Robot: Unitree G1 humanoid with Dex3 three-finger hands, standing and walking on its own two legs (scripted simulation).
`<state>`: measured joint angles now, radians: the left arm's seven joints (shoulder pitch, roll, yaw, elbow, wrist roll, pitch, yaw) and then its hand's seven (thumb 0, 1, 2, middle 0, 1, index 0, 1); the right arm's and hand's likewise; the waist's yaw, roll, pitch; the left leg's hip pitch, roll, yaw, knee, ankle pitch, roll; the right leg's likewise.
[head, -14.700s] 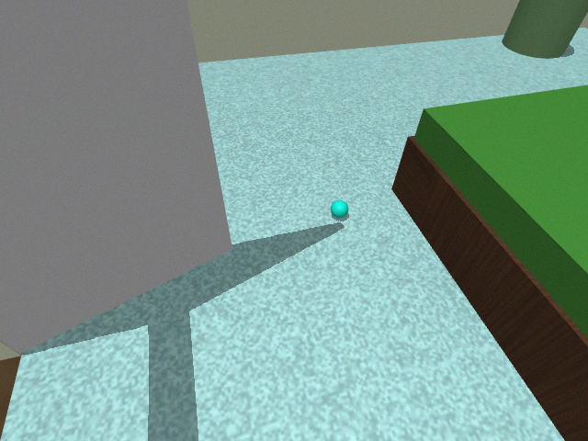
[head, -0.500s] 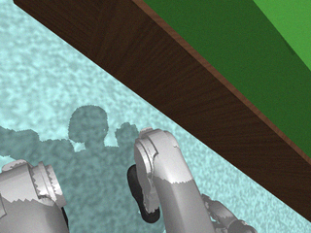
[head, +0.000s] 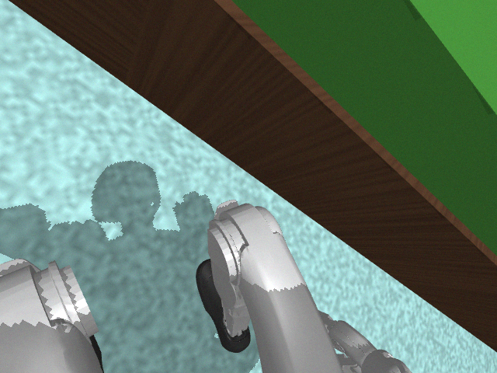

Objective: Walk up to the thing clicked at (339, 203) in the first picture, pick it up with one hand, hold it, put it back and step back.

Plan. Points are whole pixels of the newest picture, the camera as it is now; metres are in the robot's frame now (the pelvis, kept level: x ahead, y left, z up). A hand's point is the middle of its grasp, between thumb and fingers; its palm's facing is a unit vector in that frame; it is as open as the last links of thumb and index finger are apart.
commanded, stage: close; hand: left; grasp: from above
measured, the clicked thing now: out of the picture +0.44 +0.36 -0.26
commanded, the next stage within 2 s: settle in 1.36 s
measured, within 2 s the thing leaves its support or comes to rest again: leaves its support in 1.70 s
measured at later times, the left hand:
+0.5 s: hand out of the picture +0.42 +0.35 -0.24, palm faces -0.44 -0.18 -0.88, open 12.1 cm
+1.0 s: hand out of the picture +0.42 +0.35 -0.24, palm faces -0.42 -0.17 -0.89, open 10.5 cm
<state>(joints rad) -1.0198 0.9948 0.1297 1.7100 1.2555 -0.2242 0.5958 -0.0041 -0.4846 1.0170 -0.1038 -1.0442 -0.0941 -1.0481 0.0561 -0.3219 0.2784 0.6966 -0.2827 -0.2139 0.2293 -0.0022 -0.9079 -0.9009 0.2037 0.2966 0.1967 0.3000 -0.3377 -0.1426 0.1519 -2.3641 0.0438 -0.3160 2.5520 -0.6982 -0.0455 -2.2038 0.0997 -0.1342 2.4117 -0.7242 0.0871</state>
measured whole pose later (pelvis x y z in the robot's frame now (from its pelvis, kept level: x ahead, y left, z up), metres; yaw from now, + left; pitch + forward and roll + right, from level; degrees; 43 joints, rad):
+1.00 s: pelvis +0.00 +0.00 +0.00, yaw -1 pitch +27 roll -14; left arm -1.02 1.00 0.12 1.71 1.25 -0.21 0.60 -0.01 -0.01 0.60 -0.45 -0.81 -0.52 -0.78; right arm 0.05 -0.33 0.30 0.68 -0.29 -0.22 0.23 0.00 -0.90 -0.90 0.20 0.30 0.20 0.30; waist -0.34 -0.15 0.15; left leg -2.37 0.04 -0.32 2.55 -0.69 -0.04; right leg -2.21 0.10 -0.14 2.40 -0.71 0.09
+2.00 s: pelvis +0.00 +0.00 +0.01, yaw +1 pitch +30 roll -13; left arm -0.95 0.88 0.09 1.44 1.19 -0.15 0.41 -0.01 -0.09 0.51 -0.65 -0.64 -0.71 -0.62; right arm 0.09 -0.31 0.19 0.68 -0.21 -0.15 0.23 0.00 -0.91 -0.90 0.20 0.30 0.20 0.30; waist -0.27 -0.06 0.04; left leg -2.38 0.04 -0.28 2.50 -0.67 -0.04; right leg -2.22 0.07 -0.12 2.38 -0.72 0.07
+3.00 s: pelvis -0.01 +0.00 +0.10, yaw +8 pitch +34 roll -8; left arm -0.76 0.70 0.02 0.99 1.07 -0.12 0.07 0.00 -0.07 0.59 -0.56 -0.71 -0.62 -0.70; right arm 0.18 -0.27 0.02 0.66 -0.05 0.05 0.09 0.00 -0.92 -0.90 0.21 0.30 0.20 0.30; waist -0.14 0.04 -0.13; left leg -2.16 0.04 -0.14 2.16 -0.61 -0.01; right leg -2.03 0.01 -0.04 2.11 -0.68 0.06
